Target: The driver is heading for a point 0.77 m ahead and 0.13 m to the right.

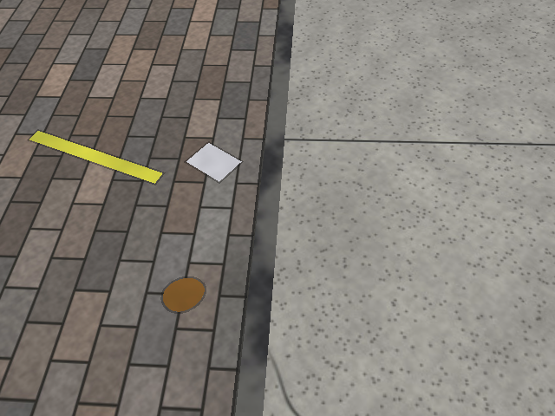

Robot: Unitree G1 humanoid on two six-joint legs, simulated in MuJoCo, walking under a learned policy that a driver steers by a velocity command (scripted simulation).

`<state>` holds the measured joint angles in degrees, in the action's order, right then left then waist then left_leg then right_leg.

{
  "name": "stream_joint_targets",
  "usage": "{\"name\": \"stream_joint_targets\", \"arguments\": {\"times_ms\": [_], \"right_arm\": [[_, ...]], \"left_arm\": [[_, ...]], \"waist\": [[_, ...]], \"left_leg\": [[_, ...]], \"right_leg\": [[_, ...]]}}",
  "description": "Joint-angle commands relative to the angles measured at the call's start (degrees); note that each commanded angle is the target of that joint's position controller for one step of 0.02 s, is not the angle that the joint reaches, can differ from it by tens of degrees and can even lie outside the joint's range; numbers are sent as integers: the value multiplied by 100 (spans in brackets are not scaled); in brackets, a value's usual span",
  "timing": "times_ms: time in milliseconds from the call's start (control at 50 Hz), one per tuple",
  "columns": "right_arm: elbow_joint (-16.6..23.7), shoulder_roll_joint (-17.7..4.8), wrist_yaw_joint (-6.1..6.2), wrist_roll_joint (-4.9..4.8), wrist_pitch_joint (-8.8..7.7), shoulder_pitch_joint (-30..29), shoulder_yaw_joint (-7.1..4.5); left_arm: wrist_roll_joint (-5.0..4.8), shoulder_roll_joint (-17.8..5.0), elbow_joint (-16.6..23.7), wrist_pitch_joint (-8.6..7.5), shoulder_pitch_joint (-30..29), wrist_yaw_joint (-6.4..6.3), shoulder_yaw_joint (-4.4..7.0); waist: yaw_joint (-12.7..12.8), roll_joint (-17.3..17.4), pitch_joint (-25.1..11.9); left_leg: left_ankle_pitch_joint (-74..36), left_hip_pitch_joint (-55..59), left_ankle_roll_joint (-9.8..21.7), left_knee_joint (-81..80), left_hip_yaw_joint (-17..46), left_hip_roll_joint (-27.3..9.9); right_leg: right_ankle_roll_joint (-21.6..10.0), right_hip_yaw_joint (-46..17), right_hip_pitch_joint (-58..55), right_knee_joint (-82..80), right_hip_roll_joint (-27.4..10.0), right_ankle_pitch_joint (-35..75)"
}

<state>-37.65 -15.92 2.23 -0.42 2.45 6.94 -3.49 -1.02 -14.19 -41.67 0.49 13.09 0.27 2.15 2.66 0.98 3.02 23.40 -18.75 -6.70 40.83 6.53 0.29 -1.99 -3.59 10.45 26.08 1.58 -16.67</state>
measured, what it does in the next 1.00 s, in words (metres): steps on the spot: left foot, then right foot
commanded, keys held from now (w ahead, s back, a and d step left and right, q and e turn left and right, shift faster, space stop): e+shift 0.42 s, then shift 0.02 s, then q+shift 0.56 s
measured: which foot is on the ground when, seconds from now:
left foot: up 0.00-0.06, down 0.08-0.50, up 0.52-1.00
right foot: down 0.00-0.08, up 0.10-0.48, down 0.50-1.00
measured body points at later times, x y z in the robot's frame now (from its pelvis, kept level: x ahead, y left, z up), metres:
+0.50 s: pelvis -0.01 +0.00 -0.01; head +0.03 -0.03 +0.43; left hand +0.27 +0.19 -0.09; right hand +0.01 -0.33 -0.12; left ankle -0.01 +0.14 -0.74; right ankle -0.04 -0.11 -0.74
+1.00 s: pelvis +0.00 +0.00 -0.01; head +0.05 +0.01 +0.44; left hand +0.20 +0.25 -0.12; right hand +0.10 -0.30 -0.10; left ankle +0.02 +0.10 -0.73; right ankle -0.04 -0.11 -0.74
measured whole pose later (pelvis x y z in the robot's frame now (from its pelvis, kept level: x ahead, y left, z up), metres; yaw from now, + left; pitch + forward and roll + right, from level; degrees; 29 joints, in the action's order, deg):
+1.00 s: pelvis +0.00 +0.00 -0.01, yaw -6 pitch +1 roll -2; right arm -36.5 -16.8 -1.1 -1.4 5.8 10.7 -4.7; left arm -0.3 -16.9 -40.6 1.5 5.1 -0.8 4.7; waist -0.9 -0.5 4.8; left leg 22.0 -21.7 -2.0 43.1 -6.2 -5.8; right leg 0.2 21.1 11.0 29.1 -6.9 -17.1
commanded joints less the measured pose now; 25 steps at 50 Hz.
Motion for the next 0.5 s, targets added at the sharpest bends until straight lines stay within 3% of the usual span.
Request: {"name": "stream_joint_targets", "arguments": {"times_ms": [20, 60, 80, 100, 120, 140, 180, 220, 260, 340, 380, 460, 480, 500], "right_arm": [[434, -701, 49, -75, -142, -26, -208], [262, -876, 33, -56, -218, 451, -286], [223, -1195, 71, 31, -214, 816, -371], [167, -1577, 60, 139, -133, 659, -469], [340, -1033, 36, 259, -128, 522, -345], [412, -728, 23, 280, -145, 207, -229], [455, -546, 16, 123, -212, -320, -183], [386, -588, 48, 128, -235, -300, -191], [325, -655, 88, 175, -214, -141, -220], [273, -974, 35, 143, -200, -122, -324], [273, -1111, -52, 83, -225, -213, -379], [133, -1227, -214, -133, -316, -103, -438], [61, -1181, -239, -220, -313, -120, -405], [-96, -949, -283, -192, -336, 208, -306]], "left_arm": [[-151, -1490, 370, -29, -206, -29, 451], [-238, -1299, 447, -27, -481, -114, 419], [-137, -975, 504, -51, -393, -143, 337], [-87, -581, 609, -91, -124, -142, 246], [-64, -1085, 411, -81, 102, -137, 388], [-129, -1274, 312, -15, 216, -121, 496], [-86, -1153, 241, 186, 284, -177, 518], [-67, -938, 411, 277, 86, -149, 443], [-87, -837, 651, 286, -188, -100, 387], [-31, -746, 980, 280, -403, 55, 313], [-30, -803, 1072, 319, -380, 114, 333], [-11, -859, 1259, 447, -397, 152, 398], [26, -857, 1210, 439, -164, 118, 423], [70, -1134, 1112, 408, 164, 30, 511]], "waist": [[-184, -1180, -432], [-465, -1024, -713], [-485, -342, -1194], [-231, 1497, -1129], [-396, 1096, -1198], [-251, 764, -1001], [-75, 697, -652], [-153, 792, -451], [-311, 774, -432], [-400, 658, -484], [-355, 653, -478], [-277, 602, -517], [-73, 473, -583], [26, -107, -828]], "left_leg": [[-278, -181, 147, -1239, -235, 366], [-1760, 1163, 426, -2424, -127, 68], [-3179, 2376, 778, -2085, 363, -829], [-4981, 2714, 1658, -1822, 1441, -1969], [-5508, 2446, 2189, -1813, 1513, -2405], [-5309, 2153, 2128, -1844, 1015, -2173], [-4479, 1818, 1793, -1921, 209, -1623], [-4293, 1521, 1840, -2106, -237, -1452], [-4012, 1668, 1959, -2236, -395, -1572], [-3688, 1666, 1981, -2297, -768, -1815], [-3720, 1487, 1900, -2238, -1018, -1870], [-3745, 1381, 1610, -1664, -1144, -1950], [-3636, 1165, 1429, -1245, -1253, -1803], [-3159, 629, 1066, -527, -1548, -1438]], "right_leg": [[-1071, -1963, -970, -251, -1251, 3868], [-634, -1926, -290, 13, -968, 3026], [-273, -1481, 592, 774, -645, 1724], [182, -420, 2025, 1639, 229, -1211], [512, -290, 2180, 3020, 44, -2329], [628, -276, 2258, 3736, -111, -2074], [838, -110, 2485, 4141, -326, -1301], [989, 130, 2514, 4096, -426, -791], [1043, 259, 2634, 3708, -548, -541], [860, 446, 2217, 2724, -757, -342], [707, 641, 1825, 2305, -729, -269], [318, 812, 1040, 1185, -482, -353], [140, 826, 447, 413, -293, 150], [-79, 527, -632, -282, -275, 1639]]}}
Next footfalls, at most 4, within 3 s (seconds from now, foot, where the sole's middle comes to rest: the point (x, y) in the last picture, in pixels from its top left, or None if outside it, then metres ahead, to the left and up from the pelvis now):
0.08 left None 0.03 0.14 -0.78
0.50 right None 0.00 -0.13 -0.78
1.04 left None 0.05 0.11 -0.78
1.78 right None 0.40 -0.22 -0.78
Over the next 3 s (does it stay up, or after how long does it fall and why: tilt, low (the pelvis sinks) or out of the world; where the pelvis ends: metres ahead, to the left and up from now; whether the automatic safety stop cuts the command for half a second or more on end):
stays up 0.88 -0.33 -0.01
